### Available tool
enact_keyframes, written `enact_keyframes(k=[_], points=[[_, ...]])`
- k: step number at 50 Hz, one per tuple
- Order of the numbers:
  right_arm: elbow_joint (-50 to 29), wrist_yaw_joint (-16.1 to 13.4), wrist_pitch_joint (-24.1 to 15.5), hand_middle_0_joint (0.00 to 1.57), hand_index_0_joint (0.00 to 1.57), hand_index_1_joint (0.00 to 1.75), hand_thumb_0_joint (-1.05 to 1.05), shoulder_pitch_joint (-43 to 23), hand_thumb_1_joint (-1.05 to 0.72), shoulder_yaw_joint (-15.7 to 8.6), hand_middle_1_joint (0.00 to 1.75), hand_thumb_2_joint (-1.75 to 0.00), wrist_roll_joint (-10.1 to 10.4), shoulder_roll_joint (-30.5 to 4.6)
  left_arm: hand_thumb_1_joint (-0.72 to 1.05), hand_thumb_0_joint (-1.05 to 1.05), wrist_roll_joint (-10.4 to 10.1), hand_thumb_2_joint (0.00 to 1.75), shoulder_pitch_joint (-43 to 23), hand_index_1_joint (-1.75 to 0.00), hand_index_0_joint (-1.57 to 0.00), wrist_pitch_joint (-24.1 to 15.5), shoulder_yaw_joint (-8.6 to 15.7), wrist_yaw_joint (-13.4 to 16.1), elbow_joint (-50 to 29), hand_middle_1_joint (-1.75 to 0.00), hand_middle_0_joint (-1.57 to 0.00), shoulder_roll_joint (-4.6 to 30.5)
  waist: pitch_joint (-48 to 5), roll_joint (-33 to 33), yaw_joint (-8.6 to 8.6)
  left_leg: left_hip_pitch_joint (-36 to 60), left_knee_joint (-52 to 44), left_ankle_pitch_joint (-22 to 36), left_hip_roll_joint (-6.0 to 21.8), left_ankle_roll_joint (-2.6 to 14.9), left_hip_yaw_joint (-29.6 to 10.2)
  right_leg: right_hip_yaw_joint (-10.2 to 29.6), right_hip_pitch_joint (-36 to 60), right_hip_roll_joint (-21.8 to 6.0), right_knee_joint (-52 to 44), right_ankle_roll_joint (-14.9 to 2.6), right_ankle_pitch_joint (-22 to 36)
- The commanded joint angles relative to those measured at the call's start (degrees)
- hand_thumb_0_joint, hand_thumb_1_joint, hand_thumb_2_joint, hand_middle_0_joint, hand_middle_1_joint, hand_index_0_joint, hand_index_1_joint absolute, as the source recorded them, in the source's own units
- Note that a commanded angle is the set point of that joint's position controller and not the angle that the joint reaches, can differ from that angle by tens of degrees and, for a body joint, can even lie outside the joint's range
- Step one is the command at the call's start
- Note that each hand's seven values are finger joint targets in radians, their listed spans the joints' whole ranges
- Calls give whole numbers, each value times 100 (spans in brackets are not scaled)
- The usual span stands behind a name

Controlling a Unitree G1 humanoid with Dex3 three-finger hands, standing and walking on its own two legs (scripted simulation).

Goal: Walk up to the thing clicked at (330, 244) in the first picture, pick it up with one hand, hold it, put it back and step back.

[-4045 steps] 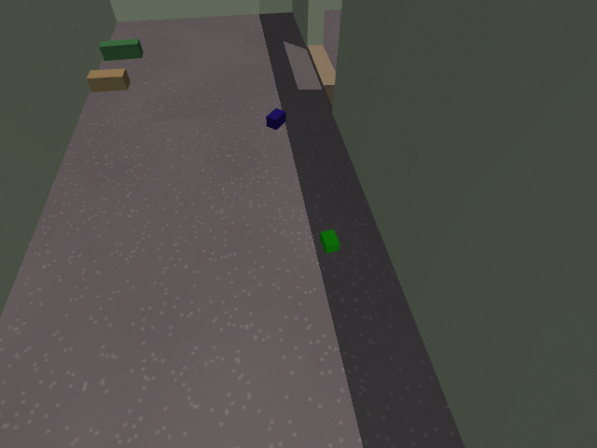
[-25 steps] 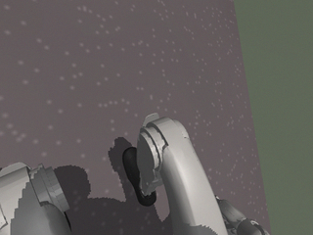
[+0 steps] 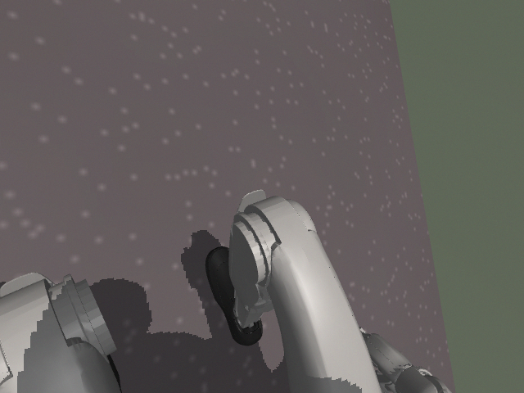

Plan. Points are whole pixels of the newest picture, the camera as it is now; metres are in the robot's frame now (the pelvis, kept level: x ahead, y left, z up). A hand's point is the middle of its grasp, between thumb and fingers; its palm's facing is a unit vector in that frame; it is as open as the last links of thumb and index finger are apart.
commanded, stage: close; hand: left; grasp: from above
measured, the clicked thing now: out of the picture +0.47 +0.35 -0.27
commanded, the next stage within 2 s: none
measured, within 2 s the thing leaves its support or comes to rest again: neither
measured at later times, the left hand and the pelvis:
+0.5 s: hand out of the picture +0.45 +0.34 -0.24, palm faces -0.50 -0.07 -0.86, open 9.8 cm; pelvis +0.00 +0.00 +0.00, yaw +0 degrees
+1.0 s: hand out of the picture +0.45 +0.34 -0.24, palm faces -0.51 -0.06 -0.86, open 9.9 cm; pelvis +0.00 +0.00 +0.00, yaw +0 degrees
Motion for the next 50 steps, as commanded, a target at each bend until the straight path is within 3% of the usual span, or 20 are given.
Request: enact_keyframes(k=[1, 2, 6, 9, 11, 14, 15, 20, 24, 27, 30, 35, 37, 40, 41, 47, 50], points=[[16, -47, 14, 20, 20, 30, 0, 862, -88, -537, 30, -89, 43, -1851, 27, 0, -195, 63, -1213, -66, -60, -2, 15, 121, -492, -71, -55, 1119, -3270, 3011, -386, 2909, -1775, 1645, 135, -251, 321, -839, 1445, 154, -762, -398, 1001], [44, -63, 32, 20, 20, 30, 0, 888, -88, -585, 30, -89, 39, -1903, 27, 0, -168, 63, -1383, -65, -59, -34, 116, 137, -730, -70, -55, 1311, -3405, 3085, -365, 2933, -1815, 1659, 138, -257, 286, -832, 1436, 150, -786, -405, 1010], [55, -85, 49, 20, 20, 30, 0, 971, -88, -668, 30, -89, 15, -2004, 26, 0, -171, 61, -1524, -64, -60, -74, 275, 135, -1004, -69, -55, 1543, -3504, 3213, -308, 3000, -1783, 1755, 122, -273, 352, -800, 1507, 128, -793, -426, 1101], [17, -68, 48, 20, 20, 30, 0, 907, -88, -564, 30, -89, 16, -1864, 26, 0, -233, 61, -1195, -64, -59, -81, 33, 88, -641, -69, -54, 1137, -3337, 2852, -419, 2731, -1700, 1569, 98, -177, 446, -816, 1652, 192, -838, -397, 1027], [79, -117, 59, 20, 20, 30, 0, 947, -88, -651, 30, -89, 42, -1947, 24, 0, -189, 60, -1398, -65, -57, -102, 124, 100, -788, -71, -52, 1358, -3403, 2990, -336, 2833, -1750, 1612, 96, -212, 414, -812, 1565, 179, -853, -441, 1001], [62, -103, 73, 20, 20, 30, 0, 1064, -88, -604, 30, -89, 30, -1954, 24, 0, -213, 62, -1382, -64, -58, -129, 181, 71, -898, -68, -54, 1397, -3527, 2963, -414, 3024, -1718, 1842, 119, -231, 347, -828, 1607, 138, -818, -410, 1160], [90, -128, 90, 20, 20, 30, 0, 958, -88, -619, 30, -89, 43, -1926, 24, 0, -203, 62, -1399, -64, -57, -141, 197, 107, -931, -68, -53, 1472, -3608, 3043, -296, 2962, -1725, 1803, 109, -231, 378, -817, 1629, 180, -817, -453, 1113], [69, -111, 98, 20, 20, 30, 0, 1042, -88, -669, 30, -89, 39, -1946, 25, 0, -192, 63, -1355, -64, -58, -137, 174, 118, -849, -69, -54, 1351, -3465, 3077, -366, 2987, -1705, 1928, 109, -260, 394, -820, 1577, 145, -772, -428, 1221], [81, -133, 139, 20, 20, 30, 0, 1043, -88, -715, 30, -89, 58, -1953, 25, 0, -122, 63, -1551, -64, -58, -130, 258, 139, -963, -69, -55, 1555, -3595, 3224, -288, 3001, -1799, 1896, 132, -268, 385, -821, 1582, 180, -821, -456, 1171], [43, -109, 126, 20, 20, 30, 0, 1072, -88, -675, 30, -89, 36, -1934, 24, 0, -142, 63, -1238, -65, -57, -77, 130, 110, -614, -70, -53, 1260, -3400, 3040, -339, 2933, -1696, 1951, 108, -240, 421, -808, 1607, 149, -794, -448, 1241], [68, -136, 146, 20, 20, 30, 0, 1118, -88, -731, 30, -89, 49, -1975, 25, 0, -143, 60, -1512, -65, -57, -114, 224, 111, -949, -70, -52, 1469, -3585, 3113, -342, 2963, -1747, 1898, 112, -234, 409, -821, 1621, 163, -822, -441, 1186], [79, -172, 149, 20, 20, 30, 0, 1111, -88, -710, 30, -89, 69, -1936, 19, 0, -194, 58, -1387, -64, -53, -122, 152, 123, -784, -70, -48, 1394, -3514, 2937, -305, 2809, -1699, 1722, 87, -187, 470, -795, 1682, 176, -861, -450, 1095], [77, -182, 160, 20, 20, 30, 0, 1156, -88, -730, 30, -89, 71, -1917, 20, 0, -167, 59, -1560, -64, -54, -166, 248, 161, -1127, -69, -49, 1596, -3801, 3089, -252, 2960, -1744, 1756, 96, -185, 515, -782, 1791, 194, -891, -443, 1126], [102, -149, 150, 20, 20, 30, 0, 1181, -88, -743, 30, -89, 49, -1969, 20, 0, -173, 60, -1397, -64, -54, -141, 211, 160, -883, -69, -49, 1368, -3520, 3147, -351, 3022, -1739, 1962, 108, -267, 388, -848, 1524, 153, -773, -456, 1215], [113, -156, 161, 20, 20, 30, 0, 1171, -88, -748, 30, -89, 60, -1931, 20, 0, -159, 61, -1419, -64, -54, -129, 199, 182, -882, -69, -49, 1382, -3664, 3143, -277, 3127, -1793, 1975, 124, -264, 376, -844, 1556, 184, -796, -457, 1211], [109, -113, 106, 20, 20, 30, 0, 1109, -88, -730, 30, -89, 82, -1911, 24, 0, -119, 65, -1327, -66, -57, -34, 42, 124, -637, -71, -53, 1131, -3267, 3170, -376, 2987, -1841, 1745, 127, -270, 370, -830, 1320, 145, -761, -431, 1057], [7, -123, 105, 20, 20, 30, 0, 1058, -88, -709, 30, -89, 99, -1967, 22, 0, -100, 62, -1391, -65, -55, -26, 124, 125, -775, -70, -51, 1318, -3428, 3058, -336, 2955, -1811, 1750, 116, -253, 343, -811, 1411, 134, -785, -432, 1069]])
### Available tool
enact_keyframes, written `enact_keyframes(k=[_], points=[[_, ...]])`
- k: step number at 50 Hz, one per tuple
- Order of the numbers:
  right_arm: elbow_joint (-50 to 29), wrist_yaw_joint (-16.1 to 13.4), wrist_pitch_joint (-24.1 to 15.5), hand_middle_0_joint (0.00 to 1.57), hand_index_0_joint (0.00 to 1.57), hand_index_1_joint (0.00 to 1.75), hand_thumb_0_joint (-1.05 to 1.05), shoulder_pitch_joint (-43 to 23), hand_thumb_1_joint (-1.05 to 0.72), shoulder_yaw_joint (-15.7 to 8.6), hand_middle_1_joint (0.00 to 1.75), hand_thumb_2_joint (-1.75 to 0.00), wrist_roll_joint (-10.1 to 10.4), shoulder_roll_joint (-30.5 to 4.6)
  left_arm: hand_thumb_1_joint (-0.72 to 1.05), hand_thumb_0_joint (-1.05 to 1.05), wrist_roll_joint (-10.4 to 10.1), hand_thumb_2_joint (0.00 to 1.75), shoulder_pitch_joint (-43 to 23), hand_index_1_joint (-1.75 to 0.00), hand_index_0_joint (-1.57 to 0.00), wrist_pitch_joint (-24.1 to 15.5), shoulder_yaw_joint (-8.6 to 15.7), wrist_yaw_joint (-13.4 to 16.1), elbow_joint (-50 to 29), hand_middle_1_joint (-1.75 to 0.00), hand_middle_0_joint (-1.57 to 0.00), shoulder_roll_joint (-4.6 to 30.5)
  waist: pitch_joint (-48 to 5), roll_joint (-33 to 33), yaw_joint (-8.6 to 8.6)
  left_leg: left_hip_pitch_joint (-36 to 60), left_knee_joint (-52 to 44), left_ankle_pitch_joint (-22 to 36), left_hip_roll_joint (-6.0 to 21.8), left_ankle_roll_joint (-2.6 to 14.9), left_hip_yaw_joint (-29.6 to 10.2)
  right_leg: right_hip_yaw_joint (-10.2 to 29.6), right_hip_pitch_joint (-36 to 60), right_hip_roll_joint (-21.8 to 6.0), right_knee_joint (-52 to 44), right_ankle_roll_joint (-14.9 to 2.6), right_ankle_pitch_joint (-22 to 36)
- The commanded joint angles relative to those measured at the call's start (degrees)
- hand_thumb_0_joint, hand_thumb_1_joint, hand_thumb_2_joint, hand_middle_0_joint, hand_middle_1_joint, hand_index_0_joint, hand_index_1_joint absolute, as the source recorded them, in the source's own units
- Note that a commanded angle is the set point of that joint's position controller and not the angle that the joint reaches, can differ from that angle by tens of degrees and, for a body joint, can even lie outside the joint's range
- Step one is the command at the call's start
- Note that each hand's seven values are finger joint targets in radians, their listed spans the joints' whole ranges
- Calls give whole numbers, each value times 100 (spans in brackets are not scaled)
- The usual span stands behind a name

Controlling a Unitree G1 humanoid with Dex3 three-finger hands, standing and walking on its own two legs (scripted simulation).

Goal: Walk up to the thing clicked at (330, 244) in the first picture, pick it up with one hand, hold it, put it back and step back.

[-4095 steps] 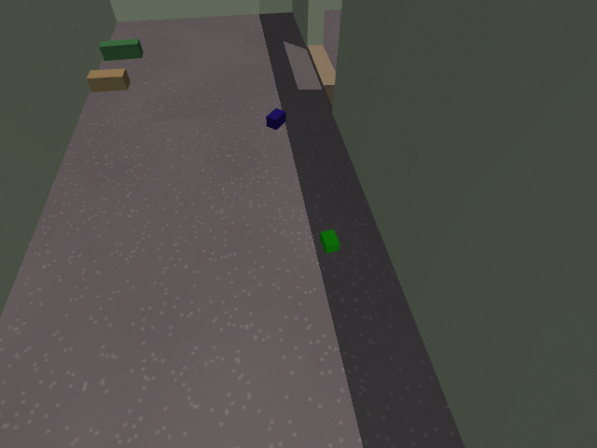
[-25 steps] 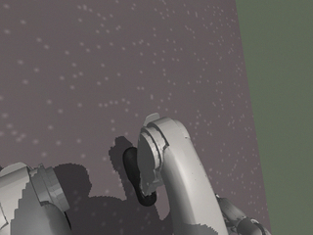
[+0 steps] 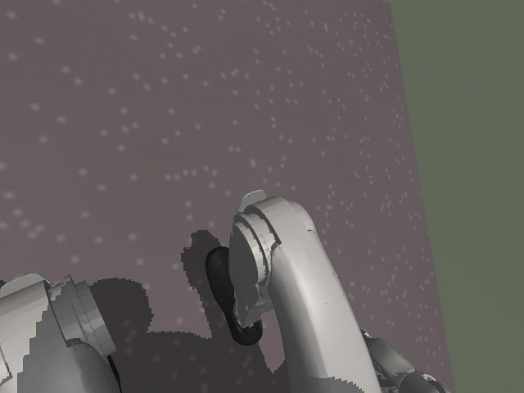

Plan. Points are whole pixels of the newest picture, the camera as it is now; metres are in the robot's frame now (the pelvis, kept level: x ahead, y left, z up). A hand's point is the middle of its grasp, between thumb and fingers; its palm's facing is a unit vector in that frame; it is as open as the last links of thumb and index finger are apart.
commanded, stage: close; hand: left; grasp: from above
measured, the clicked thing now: out of the picture +0.47 +0.35 -0.27
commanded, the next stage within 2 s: none
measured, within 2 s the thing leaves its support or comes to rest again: neither
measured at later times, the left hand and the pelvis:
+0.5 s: hand out of the picture +0.45 +0.33 -0.24, palm faces -0.50 -0.06 -0.86, open 10.3 cm; pelvis +0.00 +0.00 +0.00, yaw +0 degrees
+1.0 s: hand out of the picture +0.45 +0.34 -0.24, palm faces -0.51 -0.07 -0.86, open 10.4 cm; pelvis +0.00 +0.00 +0.00, yaw +0 degrees
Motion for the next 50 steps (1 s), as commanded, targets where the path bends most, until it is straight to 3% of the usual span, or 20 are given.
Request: enact_keyframes(k=[1, 2, 5, 7, 9, 13, 15, 21, 25, 31, 33, 36, 38, 39, 40, 42, 45, 46, 48, 50], points=[[55, -68, 37, 20, 20, 30, 0, 1038, -88, -680, 30, -89, 32, -1994, 21, 0, -152, 61, -1596, -65, -54, -30, 216, 211, -1034, -70, -49, 1441, -3580, 3222, -331, 3140, -1817, 1922, 127, -285, 317, -814, 1468, 132, -760, -427, 1181], [71, -85, 50, 20, 20, 30, 0, 1030, -88, -687, 30, -89, 18, -2029, 20, 0, -126, 61, -1677, -65, -53, -54, 286, 241, -1036, -71, -48, 1583, -3696, 3300, -283, 3176, -1801, 1982, 121, -301, 298, -833, 1477, 143, -738, -460, 1233], [-10, -37, 23, 20, 20, 30, 0, 980, -88, -595, 30, -89, -18, -1928, 18, 0, -149, 59, -1296, -65, -51, -39, 196, 231, -651, -71, -46, 1258, -3385, 3047, -395, 2977, -1746, 1855, 115, -271, 323, -845, 1475, 136, -752, -416, 1157], [61, -75, 42, 20, 20, 30, 0, 962, -88, -672, 30, -89, -21, -1997, 18, 0, -136, 61, -1574, -63, -52, -80, 224, 264, -998, -68, -48, 1462, -3567, 3173, -323, 3003, -1758, 1825, 107, -263, 371, -836, 1521, 176, -803, -442, 1143], [27, -70, 23, 20, 20, 30, 0, 937, -88, -646, 30, -89, -16, -1978, 18, 0, -122, 60, -1503, -64, -52, -76, 227, 265, -792, -70, -48, 1454, -3529, 3219, -305, 3080, -1800, 1829, 135, -285, 321, -850, 1475, 175, -759, -449, 1128], [68, -34, -26, 20, 20, 30, 0, 915, -88, -651, 30, -89, -22, -1938, 17, 0, -127, 61, -1295, -67, -51, -25, 46, 284, -533, -72, -46, 1116, -3239, 3021, -372, 2788, -1725, 1669, 100, -240, 396, -837, 1421, 176, -760, -430, 1055], [61, -62, -40, 20, 20, 30, 0, 875, -88, -625, 30, -89, -8, -1920, 17, 0, -182, 62, -1379, -65, -52, -4, 14, 320, -647, -70, -47, 1191, -3305, 2848, -371, 2657, -1794, 1395, 103, -169, 461, -799, 1619, 212, -912, -408, 920], [79, -39, -94, 20, 20, 30, 0, 996, -88, -662, 30, -89, 31, -1955, 14, 0, -220, 62, -1579, -64, -50, 47, 157, 327, -919, -69, -46, 1361, -3700, 3162, -338, 3145, -1783, 1797, 126, -240, 373, -810, 1560, 173, -743, -425, 1169], [76, -32, -86, 20, 20, 30, 0, 943, -88, -669, 30, -89, 19, -1984, 13, 0, -173, 59, -1441, -64, -49, 72, 216, 280, -734, -69, -44, 1376, -3597, 3232, -316, 3194, -1726, 1980, 131, -290, 362, -795, 1511, 140, -734, -445, 1242], [46, -24, -59, 20, 20, 30, 0, 984, -88, -638, 30, -89, 24, -1978, 13, 0, -214, 58, -1398, -64, -48, 66, 300, 165, -702, -70, -43, 1459, -3464, 3055, -320, 2894, -1773, 1746, 110, -247, 372, -794, 1550, 135, -815, -443, 1088], [12, -53, -22, 20, 20, 30, 0, 989, -88, -667, 30, -89, 44, -1985, 13, 0, -243, 60, -1490, -63, -48, 32, 289, 131, -977, -68, -44, 1557, -3651, 3014, -310, 2884, -1713, 1734, 92, -180, 499, -760, 1768, 175, -870, -433, 1125], [45, -69, 6, 20, 20, 30, 0, 1073, -88, -659, 30, -89, 33, -1939, 11, 0, -281, 58, -1487, -63, -47, -19, 197, 82, -943, -69, -42, 1393, -3680, 2998, -368, 2925, -1683, 1891, 86, -173, 510, -774, 1856, 172, -846, -420, 1273], [21, -100, 14, 20, 20, 30, 0, 994, -88, -652, 30, -89, 53, -1975, 11, 0, -289, 58, -1371, -64, -47, -29, 175, 56, -801, -70, -42, 1398, -3518, 2804, -342, 2791, -1617, 1805, 70, -157, 504, -776, 1752, 180, -859, -440, 1190], [66, -117, 49, 20, 20, 30, 0, 1081, -88, -668, 30, -89, 43, -1994, 11, 0, -301, 59, -1559, -64, -46, -80, 243, 56, -1030, -70, -42, 1495, -3565, 2940, -358, 2875, -1669, 1878, 70, -187, 486, -791, 1713, 154, -899, -437, 1220], [101, -112, 58, 20, 20, 30, 0, 1159, -88, -652, 30, -89, 54, -1945, 10, 0, -268, 58, -1553, -63, -47, -89, 150, 28, -980, -68, -42, 1430, -3610, 3162, -351, 3070, -1708, 1933, 75, -209, 476, -759, 1727, 152, -853, -457, 1252], [1, -109, 79, 20, 20, 30, 0, 1081, -88, -655, 30, -89, 51, -2001, 12, 0, -233, 62, -1310, -64, -48, -91, 244, 24, -832, -69, -43, 1517, -3521, 2958, -318, 3000, -1669, 1952, 91, -217, 439, -801, 1634, 148, -826, -450, 1222], [-37, -128, 137, 20, 20, 30, 0, 1070, -88, -663, 30, -89, 27, -1985, 13, 0, -208, 65, -1366, -66, -49, -149, 236, 42, -897, -70, -45, 1485, -3556, 3045, -332, 3032, -1670, 1997, 89, -226, 466, -797, 1683, 160, -832, -465, 1231], [-29, -139, 160, 20, 20, 30, 0, 1079, -88, -675, 30, -89, 31, -1996, 14, 0, -240, 62, -1596, -66, -49, -200, 315, 73, -1164, -71, -45, 1625, -3708, 3071, -283, 3048, -1715, 2010, 98, -235, 437, -819, 1755, 163, -889, -466, 1248], [27, -133, 176, 20, 20, 30, 0, 1142, -88, -664, 30, -89, 16, -1930, 13, 0, -220, 62, -1462, -65, -48, -189, 196, 82, -909, -71, -44, 1401, -3609, 3161, -314, 3156, -1750, 2023, 102, -251, 434, -808, 1663, 163, -832, -466, 1255], [10, -114, 176, 20, 20, 30, 0, 1114, -88, -672, 30, -89, -7, -1991, 14, 0, -181, 65, -1371, -68, -48, -210, 231, 96, -855, -73, -43, 1408, -3481, 3132, -323, 3149, -1761, 2052, 108, -292, 319, -853, 1496, 150, -787, -462, 1211]])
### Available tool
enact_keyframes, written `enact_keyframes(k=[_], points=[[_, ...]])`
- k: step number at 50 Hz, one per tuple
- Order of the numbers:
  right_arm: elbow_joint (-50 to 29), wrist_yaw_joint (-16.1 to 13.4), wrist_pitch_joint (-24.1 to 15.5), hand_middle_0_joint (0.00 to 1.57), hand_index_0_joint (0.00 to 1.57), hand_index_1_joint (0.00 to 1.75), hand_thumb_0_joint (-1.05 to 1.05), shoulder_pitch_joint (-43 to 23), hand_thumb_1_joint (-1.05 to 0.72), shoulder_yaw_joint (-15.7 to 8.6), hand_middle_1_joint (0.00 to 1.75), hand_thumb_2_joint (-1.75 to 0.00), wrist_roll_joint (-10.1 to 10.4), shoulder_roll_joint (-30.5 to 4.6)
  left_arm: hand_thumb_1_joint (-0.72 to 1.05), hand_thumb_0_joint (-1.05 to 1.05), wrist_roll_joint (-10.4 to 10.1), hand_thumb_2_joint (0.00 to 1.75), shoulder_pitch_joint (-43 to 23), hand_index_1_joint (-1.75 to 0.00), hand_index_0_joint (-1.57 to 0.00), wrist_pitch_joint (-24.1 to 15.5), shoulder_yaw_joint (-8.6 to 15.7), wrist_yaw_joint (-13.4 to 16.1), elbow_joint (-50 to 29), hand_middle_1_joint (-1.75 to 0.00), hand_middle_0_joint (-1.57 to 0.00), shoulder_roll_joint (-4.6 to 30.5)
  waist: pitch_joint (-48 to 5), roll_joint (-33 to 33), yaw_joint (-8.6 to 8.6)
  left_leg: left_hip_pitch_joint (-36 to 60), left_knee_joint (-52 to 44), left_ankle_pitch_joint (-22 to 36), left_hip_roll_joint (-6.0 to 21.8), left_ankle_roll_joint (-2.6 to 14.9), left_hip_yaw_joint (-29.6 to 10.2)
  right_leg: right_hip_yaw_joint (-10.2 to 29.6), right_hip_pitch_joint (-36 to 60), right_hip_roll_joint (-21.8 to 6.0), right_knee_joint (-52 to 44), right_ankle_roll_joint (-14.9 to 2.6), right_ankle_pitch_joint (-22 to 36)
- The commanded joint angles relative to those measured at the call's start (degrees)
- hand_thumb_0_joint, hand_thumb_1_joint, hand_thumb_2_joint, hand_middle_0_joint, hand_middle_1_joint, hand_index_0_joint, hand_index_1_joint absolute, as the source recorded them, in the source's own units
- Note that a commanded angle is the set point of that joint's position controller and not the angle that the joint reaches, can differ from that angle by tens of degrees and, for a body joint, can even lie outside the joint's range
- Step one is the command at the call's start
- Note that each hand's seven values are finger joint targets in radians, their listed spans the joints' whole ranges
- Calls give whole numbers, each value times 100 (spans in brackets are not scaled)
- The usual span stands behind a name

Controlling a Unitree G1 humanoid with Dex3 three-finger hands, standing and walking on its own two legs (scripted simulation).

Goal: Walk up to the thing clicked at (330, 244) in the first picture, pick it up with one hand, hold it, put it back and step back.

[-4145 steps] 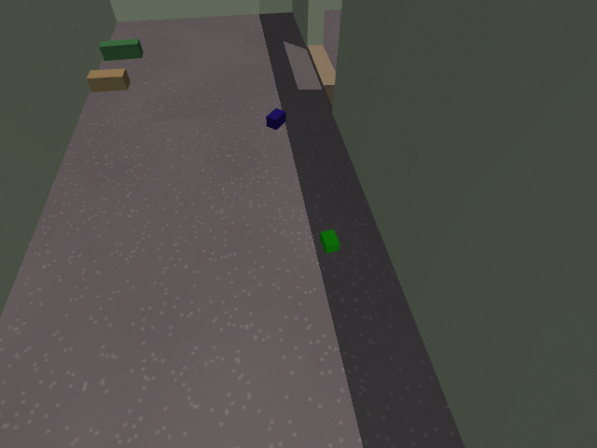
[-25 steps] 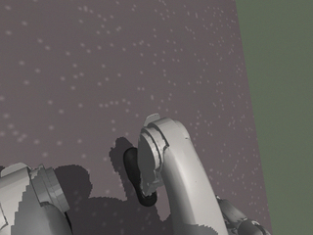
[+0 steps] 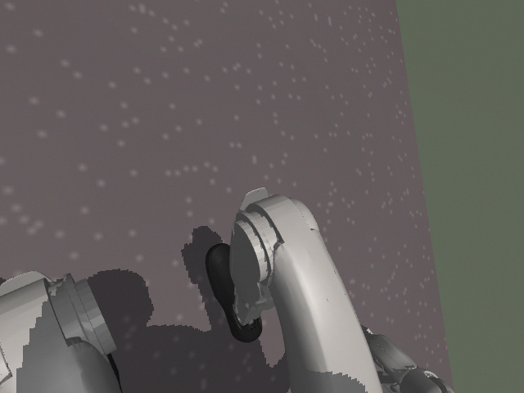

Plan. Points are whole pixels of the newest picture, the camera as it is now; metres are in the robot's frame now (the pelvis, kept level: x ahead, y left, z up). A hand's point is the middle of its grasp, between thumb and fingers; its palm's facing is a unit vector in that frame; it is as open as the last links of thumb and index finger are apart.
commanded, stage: close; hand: left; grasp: from above
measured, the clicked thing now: out of the picture +0.47 +0.35 -0.27
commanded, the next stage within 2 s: none
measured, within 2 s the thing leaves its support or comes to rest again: neither
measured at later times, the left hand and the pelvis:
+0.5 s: hand out of the picture +0.45 +0.33 -0.24, palm faces -0.49 -0.05 -0.87, open 10.9 cm; pelvis +0.00 +0.00 +0.00, yaw +0 degrees
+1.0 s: hand out of the picture +0.45 +0.34 -0.24, palm faces -0.52 -0.08 -0.85, open 11.0 cm; pelvis +0.00 +0.00 +0.00, yaw +0 degrees
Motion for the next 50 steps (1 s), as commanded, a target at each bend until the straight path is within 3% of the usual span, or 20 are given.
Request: enact_keyframes(k=[1, 5, 6, 9, 12, 14, 17, 19, 24, 25, 28, 32, 34, 35, 37, 40, 41, 44, 48, 50], points=[[127, -76, 98, 20, 20, 30, 0, 1101, -88, -667, 30, -89, 3, -1947, 13, 0, -102, 64, -1377, -68, -47, -60, 70, 261, -600, -74, -43, 1263, -3529, 3161, -375, 3087, -1770, 2040, 120, -272, 292, -858, 1405, 168, -787, -482, 1181], [153, -57, 109, 20, 20, 30, 0, 1124, -88, -681, 30, -89, -12, -1928, 14, 0, -30, 65, -1669, -69, -48, -104, 161, 360, -933, -74, -43, 1443, -3776, 3407, -316, 3254, -1831, 2091, 133, -295, 290, -839, 1463, 150, -749, -468, 1236], [135, -50, 89, 20, 20, 30, 0, 1082, -88, -680, 30, -89, -29, -1902, 14, 0, -2, 65, -1444, -70, -48, -71, 29, 355, -535, -75, -43, 1210, -3627, 3306, -352, 3158, -1781, 1944, 127, -276, 324, -829, 1386, 167, -734, -475, 1160], [192, -24, 51, 20, 20, 30, 0, 1027, -88, -674, 30, -89, -34, -1883, 12, 0, -45, 67, -1314, -71, -46, -32, -88, 432, -365, -76, -41, 994, -3394, 3058, -412, 2914, -1815, 1657, 115, -231, 354, -833, 1373, 177, -793, -436, 1012], [203, -26, -32, 20, 20, 30, 0, 927, -88, -618, 30, -89, -8, -1820, 10, 0, -28, 66, -1317, -71, -45, 52, -190, 465, -359, -77, -39, 973, -3374, 2982, -399, 2795, -1802, 1483, 113, -164, 443, -790, 1422, 212, -851, -428, 908], [282, -38, -61, 20, 20, 30, 0, 999, -88, -675, 30, -89, -3, -1903, 8, 0, -31, 64, -1533, -69, -43, 85, -59, 540, -657, -75, -38, 1190, -3535, 3094, -350, 2863, -1824, 1605, 105, -197, 399, -768, 1403, 167, -854, -438, 1000], [314, -31, -121, 20, 20, 30, 0, 1005, -88, -667, 30, -89, 0, -1842, 5, 0, -84, 63, -1546, -66, -42, 164, -39, 601, -671, -71, -38, 1174, -3784, 3182, -357, 2998, -1812, 1645, 121, -177, 462, -763, 1515, 200, -820, -431, 1073], [316, -35, -162, 20, 20, 30, 0, 1001, -88, -643, 30, -89, 15, -1825, 2, 0, -135, 60, -1391, -66, -40, 245, -105, 626, -436, -71, -35, 1033, -3608, 2992, -419, 2780, -1771, 1531, 91, -123, 530, -746, 1567, 198, -851, -406, 1055], [400, -34, -215, 20, 20, 30, 0, 992, -88, -695, 30, -89, 42, -1901, -1, 0, -167, 62, -1513, -67, -38, 340, -81, 588, -470, -72, -33, 1057, -3648, 3217, -353, 2903, -1810, 1667, 119, -215, 392, -782, 1328, 170, -780, -474, 1086], [356, -32, -205, 20, 20, 30, 0, 1027, -88, -684, 30, -89, 39, -1900, -1, 0, -149, 64, -1642, -67, -38, 335, 48, 606, -667, -71, -34, 1266, -3845, 3258, -362, 2978, -1819, 1774, 125, -205, 405, -789, 1476, 177, -790, -465, 1186], [261, -3, -254, 20, 20, 30, 0, 948, -88, -642, 30, -89, 55, -1868, 2, 0, -206, 64, -1304, -67, -40, 425, -93, 492, -194, -72, -36, 954, -3577, 2997, -425, 2757, -1665, 1694, 96, -147, 497, -762, 1542, 169, -763, -437, 1192], [240, -34, -180, 20, 20, 30, 0, 1058, -88, -668, 30, -89, 78, -2000, 0, 0, -196, 62, -1514, -65, -39, 349, 182, 333, -556, -69, -35, 1394, -3606, 3166, -395, 2892, -1795, 1801, 113, -219, 373, -767, 1448, 115, -828, -464, 1142], [176, -19, -148, 20, 20, 30, 0, 1051, -88, -609, 30, -89, 59, -1925, 2, 0, -186, 62, -1234, -66, -40, 335, 175, 243, -328, -71, -36, 1329, -3559, 3080, -371, 2928, -1802, 1793, 119, -220, 374, -782, 1506, 130, -781, -456, 1102], [158, -33, -117, 20, 20, 30, 0, 1049, -88, -678, 30, -89, 65, -1987, 2, 0, -238, 60, -1444, -65, -40, 267, 202, 226, -631, -71, -35, 1405, -3718, 3167, -359, 2974, -1801, 1855, 107, -222, 398, -776, 1580, 143, -822, -469, 1157], [47, -26, -82, 20, 20, 30, 0, 948, -88, -533, 30, -89, 37, -1886, 2, 0, -243, 60, -1118, -67, -39, 243, 150, 146, -215, -73, -34, 1234, -3464, 2892, -387, 2752, -1705, 1728, 87, -197, 403, -796, 1564, 145, -826, -474, 1043], [61, -53, -10, 20, 20, 30, 0, 1029, -88, -540, 30, -89, 17, -1894, 2, 0, -220, 60, -1261, -68, -39, 79, 126, 75, -520, -74, -34, 1325, -3636, 2983, -437, 2878, -1665, 1852, 93, -173, 457, -772, 1752, 163, -842, -459, 1170], [74, -63, 13, 20, 20, 30, 0, 1009, -88, -582, 30, -89, 23, -1919, 3, 0, -269, 60, -1364, -67, -40, 21, 168, 76, -672, -73, -34, 1410, -3709, 3007, -360, 2875, -1671, 1858, 93, -181, 455, -775, 1756, 170, -865, -470, 1160], [52, -80, 90, 20, 20, 30, 0, 1113, -88, -600, 30, -89, -22, -1946, 3, 0, -227, 63, -1440, -68, -41, -123, 205, 109, -798, -73, -36, 1491, -3889, 3222, -369, 3254, -1673, 2149, 114, -231, 400, -802, 1770, 171, -843, -498, 1292], [101, -66, 111, 20, 20, 30, 0, 1051, -88, -593, 30, -89, -55, -1888, 5, 0, -182, 64, -1320, -69, -41, -197, 37, 198, -652, -74, -36, 1185, -3626, 3037, -415, 3095, -1621, 2122, 106, -206, 460, -823, 1707, 188, -864, -468, 1295], [177, -84, 130, 20, 20, 30, 0, 1093, -88, -626, 30, -89, -34, -1891, 4, 0, -105, 65, -1567, -68, -41, -230, 55, 305, -865, -73, -37, 1370, -3745, 3318, -323, 3189, -1714, 2068, 110, -220, 451, -813, 1664, 204, -876, -497, 1253]])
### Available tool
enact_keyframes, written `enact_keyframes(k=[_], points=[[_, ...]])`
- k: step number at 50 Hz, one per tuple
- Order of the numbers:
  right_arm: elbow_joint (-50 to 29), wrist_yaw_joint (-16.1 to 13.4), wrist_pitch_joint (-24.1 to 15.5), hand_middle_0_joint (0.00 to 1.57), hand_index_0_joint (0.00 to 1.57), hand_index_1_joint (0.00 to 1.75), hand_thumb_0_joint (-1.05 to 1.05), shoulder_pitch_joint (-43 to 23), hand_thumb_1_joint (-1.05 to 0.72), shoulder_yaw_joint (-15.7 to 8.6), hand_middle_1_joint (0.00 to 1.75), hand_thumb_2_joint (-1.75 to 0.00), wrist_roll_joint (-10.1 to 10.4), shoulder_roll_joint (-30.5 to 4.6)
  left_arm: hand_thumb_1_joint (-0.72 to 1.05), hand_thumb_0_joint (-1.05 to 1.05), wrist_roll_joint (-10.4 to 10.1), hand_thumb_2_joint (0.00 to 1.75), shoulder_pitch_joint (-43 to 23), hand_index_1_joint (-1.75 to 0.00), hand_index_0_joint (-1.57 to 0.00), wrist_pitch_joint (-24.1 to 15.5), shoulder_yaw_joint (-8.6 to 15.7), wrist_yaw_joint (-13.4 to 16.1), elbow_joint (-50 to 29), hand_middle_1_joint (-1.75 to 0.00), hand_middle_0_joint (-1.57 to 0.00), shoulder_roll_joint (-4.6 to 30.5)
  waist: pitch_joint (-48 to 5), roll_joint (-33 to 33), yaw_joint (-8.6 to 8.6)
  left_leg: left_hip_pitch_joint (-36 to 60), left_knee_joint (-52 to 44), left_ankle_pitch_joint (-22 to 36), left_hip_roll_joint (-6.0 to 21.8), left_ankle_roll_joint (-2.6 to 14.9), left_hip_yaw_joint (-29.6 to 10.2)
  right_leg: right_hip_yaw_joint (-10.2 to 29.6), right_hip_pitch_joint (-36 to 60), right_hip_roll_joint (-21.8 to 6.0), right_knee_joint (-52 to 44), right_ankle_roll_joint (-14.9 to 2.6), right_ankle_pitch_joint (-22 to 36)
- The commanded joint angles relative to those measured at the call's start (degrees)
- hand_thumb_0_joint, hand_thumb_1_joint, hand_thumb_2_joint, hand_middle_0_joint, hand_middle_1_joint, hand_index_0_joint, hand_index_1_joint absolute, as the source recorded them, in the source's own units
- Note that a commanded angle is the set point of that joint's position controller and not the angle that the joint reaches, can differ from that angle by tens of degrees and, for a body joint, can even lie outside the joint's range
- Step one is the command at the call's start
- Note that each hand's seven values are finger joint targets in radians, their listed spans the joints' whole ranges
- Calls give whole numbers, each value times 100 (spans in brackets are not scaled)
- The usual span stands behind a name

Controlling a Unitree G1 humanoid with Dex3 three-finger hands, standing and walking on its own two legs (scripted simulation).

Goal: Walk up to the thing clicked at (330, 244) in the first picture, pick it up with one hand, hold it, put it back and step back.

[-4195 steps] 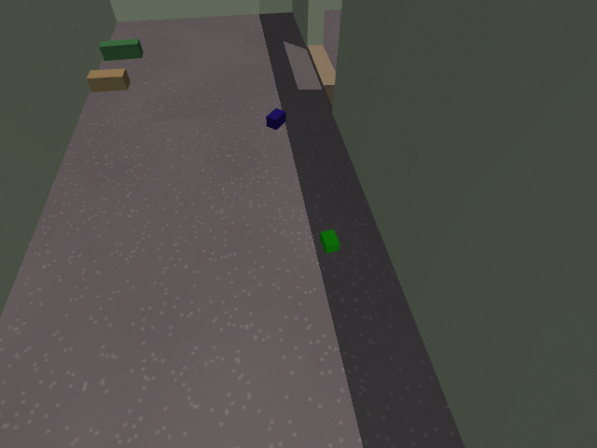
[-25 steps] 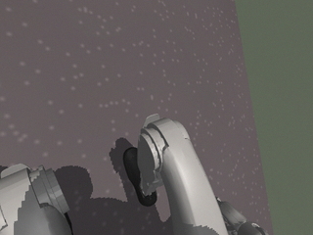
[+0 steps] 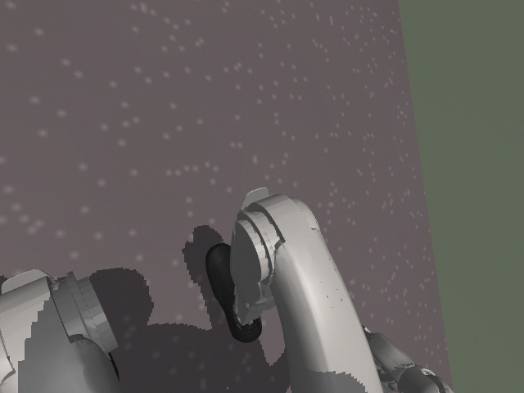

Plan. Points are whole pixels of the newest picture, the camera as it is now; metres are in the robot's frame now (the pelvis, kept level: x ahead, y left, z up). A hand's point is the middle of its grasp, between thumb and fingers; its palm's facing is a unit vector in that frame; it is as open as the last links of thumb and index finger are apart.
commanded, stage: close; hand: left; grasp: from above
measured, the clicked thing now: out of the picture +0.47 +0.34 -0.28
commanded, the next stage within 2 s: none
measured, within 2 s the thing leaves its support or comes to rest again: neither
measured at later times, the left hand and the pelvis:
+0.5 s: hand out of the picture +0.46 +0.33 -0.24, palm faces -0.50 -0.05 -0.86, open 11.5 cm; pelvis +0.00 +0.00 +0.00, yaw +0 degrees
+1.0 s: hand out of the picture +0.45 +0.33 -0.23, palm faces -0.50 -0.05 -0.87, open 11.2 cm; pelvis +0.00 +0.00 +0.00, yaw +0 degrees
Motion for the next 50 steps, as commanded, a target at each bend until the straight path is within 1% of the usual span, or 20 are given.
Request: enact_keyframes(k=[1, 3, 4, 6, 10, 12, 14, 16, 18, 23, 26, 27, 30, 34, 39, 40, 41, 44, 47, 50], points=[[142, -80, 86, 20, 20, 30, 0, 1184, -88, -699, 30, -89, -3, -1942, 5, 0, -32, 65, -1575, -68, -42, -87, 130, 387, -842, -73, -38, 1341, -3788, 3279, -369, 3285, -1724, 2161, 152, -215, 361, -830, 1519, 195, -814, -508, 1286], [186, -67, 97, 20, 20, 30, 0, 1187, -88, -703, 30, -89, -2, -1875, 4, 0, 7, 67, -1648, -69, -41, -51, 154, 517, -937, -74, -36, 1394, -4050, 3447, -325, 3364, -1772, 2256, 159, -207, 437, -810, 1682, 229, -809, -503, 1399], [187, -61, 74, 20, 20, 30, 0, 1179, -88, -696, 30, -89, -5, -1874, 5, 0, 35, 67, -1423, -70, -42, 16, 15, 535, -523, -75, -37, 1117, -3771, 3268, -399, 3216, -1715, 2177, 159, -189, 443, -815, 1571, 226, -782, -494, 1357], [256, -67, 43, 20, 20, 30, 0, 1063, -88, -698, 30, -89, 5, -1809, 4, 0, -1, 67, -1380, -71, -40, 107, -128, 617, -383, -76, -36, 923, -3471, 3038, -427, 2741, -1787, 1717, 134, -125, 550, -788, 1595, 251, -909, -478, 1109], [311, -76, -78, 20, 20, 30, 0, 1041, -88, -749, 30, -89, 62, -1850, 0, 0, 31, 63, -1504, -68, -38, 342, -201, 618, -318, -74, -33, 833, -3365, 3177, -433, 2929, -1913, 1528, 159, -174, 420, -771, 1127, 179, -829, -477, 940], [256, -83, -120, 20, 20, 30, 0, 1023, -88, -732, 30, -89, 113, -1866, -2, 0, -47, 64, -1722, -68, -36, 392, -107, 643, -613, -73, -31, 1050, -3611, 3215, -429, 2996, -1969, 1571, 165, -161, 388, -770, 1267, 177, -848, -464, 998], [311, -63, -157, 20, 20, 30, 0, 1061, -88, -729, 30, -89, 112, -1841, -4, 0, -83, 63, -1663, -70, -34, 469, -79, 614, -539, -76, -29, 982, -3758, 3247, -408, 3036, -1836, 1784, 146, -146, 403, -750, 1319, 156, -762, -452, 1195], [264, -44, -199, 20, 20, 30, 0, 1003, -88, -704, 30, -89, 115, -1880, -3, 0, -123, 63, -1436, -69, -35, 527, -105, 528, -245, -75, -30, 863, -3547, 2990, -496, 2828, -1762, 1716, 129, -121, 416, -754, 1293, 150, -769, -443, 1132], [294, -81, -185, 20, 20, 30, 0, 1057, -88, -727, 30, -89, 154, -1896, -5, 0, -150, 65, -1720, -68, -34, 517, -5, 502, -575, -73, -30, 1143, -3700, 3115, -419, 2821, -1842, 1658, 116, -118, 425, -730, 1395, 164, -855, -464, 1118], [156, -94, -186, 20, 20, 30, 0, 1123, -88, -684, 30, -89, 183, -1897, -5, 0, -168, 65, -1466, -71, -34, 538, 21, 335, -439, -77, -29, 1206, -3688, 2993, -399, 2638, -1773, 1651, 80, -67, 563, -700, 1613, 196, -879, -472, 1140], [122, -91, -143, 20, 20, 30, 0, 1169, -88, -701, 30, -89, 142, -2003, -4, 0, -185, 64, -1284, -69, -34, 473, 168, 216, -318, -75, -30, 1268, -3521, 3132, -438, 2891, -1763, 1956, 112, -183, 401, -760, 1411, 143, -824, -506, 1209], [38, -84, -118, 20, 20, 30, 0, 1078, -88, -580, 30, -89, 150, -1942, -4, 0, -193, 64, -1174, -69, -35, 449, 187, 166, -168, -74, -30, 1308, -3485, 2949, -404, 2816, -1727, 1897, 109, -183, 334, -771, 1438, 135, -840, -510, 1133], [-41, -132, -26, 20, 20, 30, 0, 1175, -88, -683, 30, -89, 147, -2015, -5, 0, -197, 64, -1646, -70, -34, 278, 327, 137, -961, -75, -30, 1662, -4003, 3274, -333, 3039, -1767, 2010, 115, -168, 431, -711, 1796, 166, -867, -536, 1285], [-38, -123, 26, 20, 20, 30, 0, 1167, -88, -646, 30, -89, 79, -1956, -3, 0, -241, 63, -1288, -71, -35, 108, 170, 105, -603, -77, -29, 1323, -3670, 3048, -439, 2872, -1659, 1890, 114, -137, 499, -764, 1727, 209, -897, -516, 1183], [25, -120, 107, 20, 20, 30, 0, 1105, -88, -571, 30, -89, 65, -1879, -1, 0, -121, 66, -1353, -69, -37, -7, 138, 167, -621, -75, -33, 1315, -3572, 3097, -396, 2939, -1698, 2008, 142, -196, 366, -806, 1521, 196, -860, -524, 1165], [56, -138, 125, 20, 20, 30, 0, 1185, -88, -669, 30, -89, 60, -1949, -1, 0, -144, 67, -1691, -71, -37, -58, 179, 216, -1051, -76, -32, 1433, -3801, 3265, -386, 3149, -1774, 2069, 152, -192, 390, -811, 1577, 205, -900, -509, 1229], [14, -132, 115, 20, 20, 30, 0, 1162, -88, -639, 30, -89, 52, -1903, -2, 0, -68, 68, -1512, -71, -37, -23, 98, 224, -712, -76, -33, 1320, -3744, 3270, -389, 3190, -1733, 2016, 152, -190, 398, -793, 1541, 197, -839, -522, 1203], [135, -129, 128, 20, 20, 30, 0, 1175, -88, -688, 30, -89, 41, -1903, -1, 0, -62, 65, -1657, -72, -36, -19, 54, 357, -775, -78, -31, 1250, -3657, 3273, -411, 2964, -1794, 1930, 129, -188, 442, -811, 1564, 207, -887, -507, 1223], [138, -82, 63, 20, 20, 30, 0, 1095, -88, -646, 30, -89, 35, -1843, -1, 0, 8, 68, -1428, -74, -36, 86, -138, 362, -420, -80, -31, 871, -3375, 3127, -509, 2959, -1792, 1896, 152, -203, 370, -846, 1295, 185, -817, -481, 1138], [164, -131, 54, 20, 20, 30, 0, 1102, -88, -697, 30, -89, 97, -1871, -4, 0, 17, 65, -1846, -70, -35, 142, -16, 493, -821, -76, -30, 1284, -3754, 3300, -361, 3019, -1890, 1845, 146, -171, 407, -772, 1486, 195, -878, -491, 1177]])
